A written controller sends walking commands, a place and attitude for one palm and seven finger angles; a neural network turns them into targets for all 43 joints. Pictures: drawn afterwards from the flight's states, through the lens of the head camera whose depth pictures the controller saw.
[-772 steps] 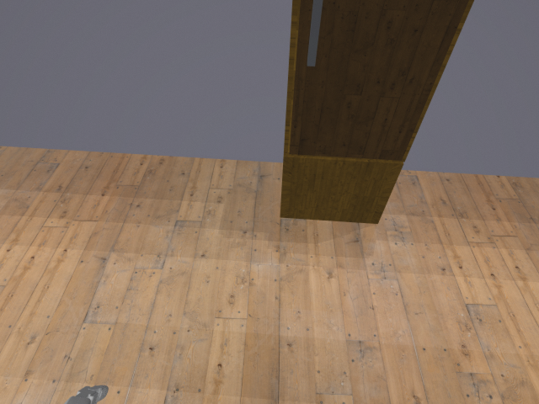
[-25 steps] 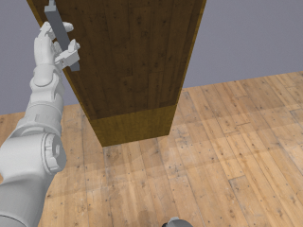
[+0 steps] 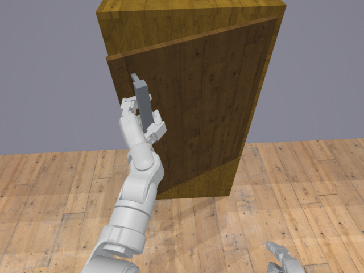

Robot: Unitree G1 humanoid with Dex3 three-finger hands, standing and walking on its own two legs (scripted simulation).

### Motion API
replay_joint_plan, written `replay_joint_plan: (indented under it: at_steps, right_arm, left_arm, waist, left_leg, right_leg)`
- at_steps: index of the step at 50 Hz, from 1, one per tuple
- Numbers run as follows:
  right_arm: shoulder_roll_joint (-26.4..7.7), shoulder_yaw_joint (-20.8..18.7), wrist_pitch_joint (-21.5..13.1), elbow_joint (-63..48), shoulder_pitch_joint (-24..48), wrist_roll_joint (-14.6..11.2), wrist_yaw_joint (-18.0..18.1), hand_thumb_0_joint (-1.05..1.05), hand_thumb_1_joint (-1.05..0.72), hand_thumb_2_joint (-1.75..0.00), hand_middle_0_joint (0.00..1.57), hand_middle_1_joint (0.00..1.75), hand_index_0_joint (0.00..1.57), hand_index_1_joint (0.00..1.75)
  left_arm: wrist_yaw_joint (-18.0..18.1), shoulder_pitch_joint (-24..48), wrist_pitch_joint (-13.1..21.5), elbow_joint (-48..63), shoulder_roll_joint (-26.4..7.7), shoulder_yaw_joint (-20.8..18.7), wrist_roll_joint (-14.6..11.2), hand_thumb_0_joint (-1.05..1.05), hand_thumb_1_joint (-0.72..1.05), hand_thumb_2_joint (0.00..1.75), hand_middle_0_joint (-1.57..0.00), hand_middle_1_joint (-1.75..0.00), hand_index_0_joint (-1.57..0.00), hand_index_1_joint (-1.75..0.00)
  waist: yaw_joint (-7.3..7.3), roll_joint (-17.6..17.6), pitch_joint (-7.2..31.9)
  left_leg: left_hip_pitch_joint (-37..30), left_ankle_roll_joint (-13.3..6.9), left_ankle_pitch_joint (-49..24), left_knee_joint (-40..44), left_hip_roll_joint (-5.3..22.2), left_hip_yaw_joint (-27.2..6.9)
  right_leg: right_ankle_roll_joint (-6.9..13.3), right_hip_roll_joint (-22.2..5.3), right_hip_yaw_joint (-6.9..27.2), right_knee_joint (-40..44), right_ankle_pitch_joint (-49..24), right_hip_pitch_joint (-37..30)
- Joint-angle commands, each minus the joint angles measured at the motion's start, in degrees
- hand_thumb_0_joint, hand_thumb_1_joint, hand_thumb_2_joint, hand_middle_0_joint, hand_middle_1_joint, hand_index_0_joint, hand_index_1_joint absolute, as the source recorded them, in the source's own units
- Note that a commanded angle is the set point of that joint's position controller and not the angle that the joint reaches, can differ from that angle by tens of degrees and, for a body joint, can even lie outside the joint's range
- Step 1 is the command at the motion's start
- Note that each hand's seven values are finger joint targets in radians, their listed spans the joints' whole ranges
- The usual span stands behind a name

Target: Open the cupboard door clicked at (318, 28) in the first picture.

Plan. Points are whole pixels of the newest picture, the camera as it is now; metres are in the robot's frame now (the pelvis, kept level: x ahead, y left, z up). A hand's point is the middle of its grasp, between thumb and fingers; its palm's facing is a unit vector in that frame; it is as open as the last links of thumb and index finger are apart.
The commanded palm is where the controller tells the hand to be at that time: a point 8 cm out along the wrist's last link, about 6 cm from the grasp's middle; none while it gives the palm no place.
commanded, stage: pull the door open along its arc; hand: left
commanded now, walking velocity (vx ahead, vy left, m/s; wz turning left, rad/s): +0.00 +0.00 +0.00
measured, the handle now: (143, 111) +0.45 +0.11 +0.13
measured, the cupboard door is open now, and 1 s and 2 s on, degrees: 24 37 38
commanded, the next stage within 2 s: open thumb and fingers to let go in 0.34 s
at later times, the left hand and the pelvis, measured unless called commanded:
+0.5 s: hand (186, 147) +0.33 +0.00 +0.13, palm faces +0.35 -0.94 -0.06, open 6.4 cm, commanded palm +0.29 +0.05 +0.13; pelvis -0.01 -0.03 +0.01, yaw +3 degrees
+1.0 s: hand (177, 147) +0.34 +0.02 +0.13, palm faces +0.40 -0.92 -0.06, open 13.1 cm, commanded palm +0.29 +0.05 +0.13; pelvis -0.03 -0.02 +0.00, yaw +3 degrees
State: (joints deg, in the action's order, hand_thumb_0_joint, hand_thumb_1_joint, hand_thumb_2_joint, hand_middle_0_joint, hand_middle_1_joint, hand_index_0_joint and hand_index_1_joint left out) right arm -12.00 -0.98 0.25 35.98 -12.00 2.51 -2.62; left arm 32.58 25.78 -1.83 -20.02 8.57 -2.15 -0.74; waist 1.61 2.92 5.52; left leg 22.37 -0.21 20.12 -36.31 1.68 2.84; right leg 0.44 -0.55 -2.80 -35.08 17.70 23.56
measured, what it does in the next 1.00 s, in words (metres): stands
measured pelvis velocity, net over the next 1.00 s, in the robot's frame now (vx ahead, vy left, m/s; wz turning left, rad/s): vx -0.03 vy -0.02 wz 0.05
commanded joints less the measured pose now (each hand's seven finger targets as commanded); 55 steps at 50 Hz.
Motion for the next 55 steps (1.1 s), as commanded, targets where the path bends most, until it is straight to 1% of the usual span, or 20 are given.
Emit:
replay_joint_plan:
  at_steps: [1, 4, 8, 11, 13, 15, 20, 22, 23, 24, 27, 28, 30, 33, 38, 42, 44, 47, 48, 55]
  right_arm:
    - [-4.23, -2.04, -0.63, -6.1, 4.47, 1.22, -0.06, 0.0, -0.9, -0.9, 0.2, 0.3, 0.2, 0.3]
    - [-3.52, -2.32, 0.67, -6.35, 6.31, 1.34, 0.24, 0.0, -0.9, -0.9, 0.2, 0.3, 0.2, 0.3]
    - [-2.52, -1.5, 1.84, -6.7, 9.78, 0.38, 0.22, 0.0, -0.9, -0.9, 0.2, 0.3, 0.2, 0.3]
    - [-1.78, -0.97, 2.37, -7.1, 11.87, -0.04, -0.19, 0.0, -0.9, -0.9, 0.2, 0.3, 0.2, 0.3]
    - [-1.38, -0.58, 2.68, -7.29, 12.54, -0.14, -0.61, 0.0, -0.9, -0.9, 0.2, 0.3, 0.2, 0.3]
    - [-1.05, -0.31, 3.32, -8.17, 13.44, -0.16, -0.98, 0.0, -0.9, -0.9, 0.2, 0.3, 0.2, 0.3]
    - [-1.24, 0.3, 3.64, -6.46, 15.67, -0.07, 0.49, 0.0, -0.9, -0.9, 0.2, 0.3, 0.2, 0.3]
    - [-1.64, 0.46, 3.4, -4.99, 15.81, -0.13, 1.44, 0.0, -0.9, -0.9, 0.2, 0.3, 0.2, 0.3]
    - [-1.46, 0.33, 3.16, -4.46, 15.64, 0.07, 1.78, 0.0, -0.9, -0.9, 0.2, 0.3, 0.2, 0.3]
    - [-1.48, 0.08, 2.99, -4.47, 15.69, 0.23, 1.88, 0.0, -0.9, -0.9, 0.2, 0.3, 0.2, 0.3]
    - [-1.22, 0.01, 2.98, -4.7, 14.44, 0.35, 1.8, 0.0, -0.9, -0.9, 0.2, 0.3, 0.2, 0.3]
    - [-1.25, -0.03, 3.18, -4.83, 14.09, 0.33, 1.73, 0.0, -0.9, -0.9, 0.2, 0.3, 0.2, 0.3]
    - [-1.4, -0.18, 3.15, -4.92, 13.25, 0.25, 1.74, 0.0, -0.9, -0.9, 0.2, 0.3, 0.2, 0.3]
    - [-1.33, -0.54, 3.08, -5.52, 12.72, 0.38, 1.71, 0.0, -0.9, -0.9, 0.2, 0.3, 0.2, 0.3]
    - [-1.46, -0.79, 2.65, -5.4, 12.66, 0.24, 1.49, 0.0, -0.9, -0.9, 0.2, 0.3, 0.2, 0.3]
    - [-1.72, -0.84, 1.91, -4.87, 13.01, 0.1, 1.6, 0.0, -0.9, -0.9, 0.2, 0.3, 0.2, 0.3]
    - [-1.81, -0.78, 1.54, -4.14, 12.77, 0.12, 1.7, 0.0, -0.9, -0.9, 0.2, 0.3, 0.2, 0.3]
    - [-1.72, -0.8, 1.4, -3.96, 12.88, 0.27, 1.86, 0.0, -0.9, -0.9, 0.2, 0.3, 0.2, 0.3]
    - [-1.78, -0.72, 1.55, -3.52, 12.51, 0.19, 1.87, 0.0, -0.9, -0.9, 0.2, 0.3, 0.2, 0.3]
    - [-1.53, -0.92, 1.41, -3.57, 11.95, 0.48, 0.92, 0.0, -0.9, -0.9, 0.2, 0.3, 0.2, 0.3]
  left_arm:
    - [9.14, 18.37, -1.26, 14.13, 3.74, 7.34, 7.06, 0.0, 0.9, 0.9, -0.4, -1.35, -0.4, -1.35]
    - [9.92, 15.75, -2.36, 16.36, 7.63, 12.0, 8.77, 0.0, 0.9, 0.9, -0.4, -1.35, -0.4, -1.35]
    - [8.31, 11.48, -3.88, 19.76, 13.38, 17.76, 5.72, 0.0, 0.9, 0.9, -0.4, -1.35, -0.4, -1.35]
    - [7.56, 5.4, -5.06, 23.78, 14.6, 19.14, 4.15, 0.0, 0.9, 0.9, -0.4, -1.35, -0.4, -1.35]
    - [7.3, 1.26, -6.12, 26.4, 15.48, 20.32, 3.73, 0.0, 0.9, 0.9, -0.4, -1.35, -0.4, -1.35]
    - [6.98, -5.48, -7.56, 30.91, 14.21, 19.3, 3.02, 0.0, 0.9, 0.9, -0.4, -1.35, -0.4, -1.35]
    - [8.5, 2.28, -9.22, 27.28, 10.0, 15.4, 2.57, 0.0, 0.9, 0.9, -0.4, -1.35, -0.4, -1.35]
    - [9.31, 10.6, -8.74, 22.59, 6.72, 12.16, 2.49, 0.0, 0.9, 0.9, -0.4, -1.35, -0.4, -1.35]
    - [9.61, 11.51, -8.49, 21.08, 6.77, 11.51, 2.55, 0.0, 0.83, 0.87, -0.4, -1.34, -0.4, -1.34]
    - [9.87, 10.38, -8.35, 20.12, 6.92, 10.77, 2.53, 0.0, 0.76, 0.84, -0.39, -1.34, -0.39, -1.34]
    - [9.5, 8.17, -7.66, 19.0, 8.49, 11.61, 2.81, 0.0, 0.55, 0.75, -0.38, -1.31, -0.38, -1.31]
    - [9.24, 8.25, -7.37, 19.09, 8.84, 12.21, 3.22, 0.0, 0.48, 0.72, -0.37, -1.3, -0.37, -1.3]
    - [8.97, 9.72, -6.64, 18.85, 9.09, 12.72, 3.59, 0.0, 0.34, 0.66, -0.36, -1.29, -0.36, -1.29]
    - [8.71, 7.76, -5.78, 19.95, 9.26, 13.12, 3.97, 0.0, 0.13, 0.57, -0.35, -1.27, -0.35, -1.27]
    - [8.67, 10.97, -5.03, 20.44, 11.59, 16.48, 4.67, 0.0, -0.22, 0.42, -0.32, -1.23, -0.32, -1.23]
    - [8.9, 13.9, -4.47, 19.44, 11.11, 16.64, 4.6, 0.0, -0.5, 0.3, -0.3, -1.2, -0.3, -1.2]
    - [9.27, 16.89, -4.24, 17.31, 11.16, 16.56, 4.76, 0.0, -0.5, 0.3, -0.3, -1.2, -0.3, -1.2]
    - [9.76, 17.36, -4.24, 15.62, 10.64, 15.45, 4.57, 0.0, -0.5, 0.3, -0.27, -1.05, -0.27, -1.05]
    - [9.8, 18.59, -4.22, 14.95, 10.77, 15.72, 4.96, 0.0, -0.5, 0.3, -0.27, -1.0, -0.27, -1.0]
    - [10.54, 19.37, -4.29, 13.18, 14.36, 17.95, 5.79, 0.0, -0.5, 0.3, -0.21, -0.65, -0.21, -0.65]
  waist:
    - [-0.36, -7.57, 13.88]
    - [-0.29, -8.97, 14.81]
    - [-1.03, -8.01, 13.38]
    - [-1.95, -6.57, 12.28]
    - [-2.61, -7.39, 12.01]
    - [-3.79, -8.13, 12.66]
    - [-3.23, -10.56, 8.03]
    - [-2.36, -11.73, 5.91]
    - [-2.88, -12.01, 5.4]
    - [-3.48, -11.86, 7.0]
    - [-3.8, -12.05, 8.89]
    - [-3.96, -10.14, 9.31]
    - [-3.22, -10.61, 9.67]
    - [-3.45, -10.26, 10.88]
    - [-2.36, -8.24, 9.63]
    - [-1.9, -9.32, 9.04]
    - [-1.47, -8.16, 8.23]
    - [-1.99, -9.19, 9.52]
    - [-2.0, -8.05, 9.56]
    - [-1.86, -7.61, 11.09]
  left_leg:
    - [-6.3, 0.75, -20.4, 3.09, -0.65, -1.4]
    - [-7.87, 0.49, -20.21, 2.69, -0.85, -1.43]
    - [-9.33, 0.49, -18.59, 3.23, -1.43, -1.92]
    - [-10.05, 0.6, -18.23, 3.19, -1.79, -1.92]
    - [-10.82, 0.73, -19.15, 3.19, -1.73, -2.32]
    - [-10.84, 0.88, -20.48, 3.29, -1.83, -2.24]
    - [-10.26, 0.58, -16.1, 3.7, -2.69, -2.22]
    - [-9.58, 0.25, -13.6, 3.98, -3.11, -2.53]
    - [-10.12, 0.18, -13.36, 4.24, -3.12, -2.61]
    - [-10.02, 0.21, -13.48, 4.43, -3.25, -2.43]
    - [-9.78, 0.29, -15.0, 4.92, -3.28, -2.32]
    - [-10.03, 0.39, -15.57, 5.24, -3.23, -2.19]
    - [-9.88, 0.29, -16.01, 5.37, -2.99, -2.23]
    - [-10.45, 0.36, -17.18, 5.22, -2.71, -2.15]
    - [-11.06, 0.31, -16.62, 4.88, -2.29, -2.23]
    - [-10.64, 0.14, -14.28, 4.62, -2.3, -2.56]
    - [-10.73, 0.17, -12.59, 4.94, -2.15, -2.81]
    - [-9.92, 0.12, -12.42, 4.9, -2.34, -2.65]
    - [-10.07, 0.34, -12.64, 5.45, -2.08, -3.04]
    - [-9.62, 0.79, -14.65, 4.93, -1.06, -3.36]
  right_leg:
    - [1.59, 0.76, -1.88, 3.17, -18.21, -9.01]
    - [1.77, 0.32, -1.47, 3.82, -18.8, -10.05]
    - [1.77, -0.17, -1.08, 5.51, -18.46, -12.19]
    - [1.72, -0.86, -0.78, 6.66, -18.77, -13.81]
    - [1.82, -1.01, -0.94, 7.0, -19.97, -14.92]
    - [1.69, -1.39, -0.94, 6.95, -23.33, -17.4]
    - [0.96, -2.02, 0.74, 10.84, -16.15, -14.81]
    - [0.55, -2.24, 1.69, 12.54, -10.95, -12.6]
    - [0.46, -2.25, 2.03, 13.28, -10.17, -12.5]
    - [0.51, -2.36, 1.99, 12.97, -10.26, -13.34]
    - [0.44, -2.49, 1.57, 11.42, -14.87, -15.2]
    - [0.75, -2.4, 1.21, 10.8, -15.77, -15.43]
    - [0.71, -2.29, 0.93, 10.08, -16.74, -15.2]
    - [1.02, -1.99, 0.39, 9.34, -18.73, -15.94]
    - [1.63, -1.41, -0.31, 9.05, -14.76, -13.05]
    - [1.66, -1.09, -0.23, 9.65, -9.26, -10.88]
    - [1.73, -0.9, -0.52, 9.68, -6.06, -8.91]
    - [1.79, -0.77, -0.38, 9.58, -5.66, -9.54]
    - [2.05, -0.54, -0.85, 8.73, -6.2, -9.39]
    - [2.45, 0.21, -2.35, 5.2, -8.55, -7.98]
